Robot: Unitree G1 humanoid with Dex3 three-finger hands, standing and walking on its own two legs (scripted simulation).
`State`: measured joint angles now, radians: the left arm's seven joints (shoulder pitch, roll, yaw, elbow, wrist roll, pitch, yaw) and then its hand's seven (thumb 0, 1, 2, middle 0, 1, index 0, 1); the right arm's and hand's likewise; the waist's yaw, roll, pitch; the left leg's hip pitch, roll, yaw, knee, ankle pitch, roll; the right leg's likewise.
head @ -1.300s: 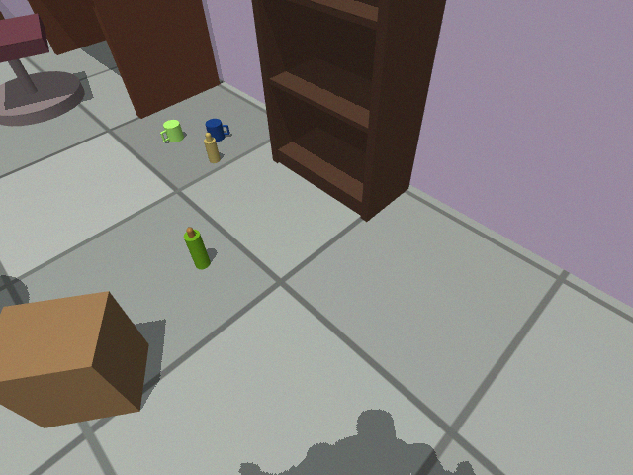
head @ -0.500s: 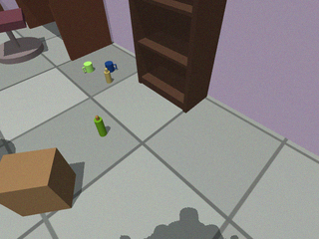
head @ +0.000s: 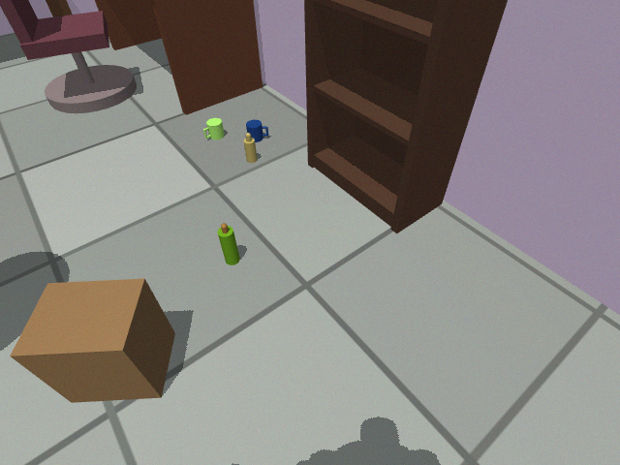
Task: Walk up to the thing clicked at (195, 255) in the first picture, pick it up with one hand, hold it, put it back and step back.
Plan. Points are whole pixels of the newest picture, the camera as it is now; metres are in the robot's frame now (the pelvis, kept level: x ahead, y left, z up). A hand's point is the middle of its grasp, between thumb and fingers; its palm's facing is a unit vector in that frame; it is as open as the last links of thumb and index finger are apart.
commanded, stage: walk up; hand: left
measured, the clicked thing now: (228, 242) +1.04 +0.40 -0.67
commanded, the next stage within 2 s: none
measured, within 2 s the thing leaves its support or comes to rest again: neither
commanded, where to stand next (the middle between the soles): +0.76 +0.13 m, yaw +12 degrees
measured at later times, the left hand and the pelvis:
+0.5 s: hand (103, 406) +0.25 +0.36 -0.14, palm faces +0.06 -0.93 -0.37, open 7.4 cm; pelvis +0.19 +0.07 -0.01, yaw +7 degrees
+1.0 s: hand (137, 350) +0.34 +0.35 -0.15, palm faces +0.22 -0.91 -0.36, open 7.4 cm; pelvis +0.41 +0.07 -0.01, yaw +13 degrees
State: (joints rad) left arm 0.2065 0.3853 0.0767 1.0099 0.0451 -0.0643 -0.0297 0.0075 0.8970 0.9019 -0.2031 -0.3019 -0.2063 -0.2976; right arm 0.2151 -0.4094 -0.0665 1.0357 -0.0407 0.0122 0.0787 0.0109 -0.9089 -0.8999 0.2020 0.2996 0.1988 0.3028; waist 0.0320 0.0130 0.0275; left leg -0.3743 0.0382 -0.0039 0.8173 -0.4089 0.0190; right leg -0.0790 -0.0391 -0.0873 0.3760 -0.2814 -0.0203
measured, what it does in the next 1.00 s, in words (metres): walks ahead: left foot, then right foot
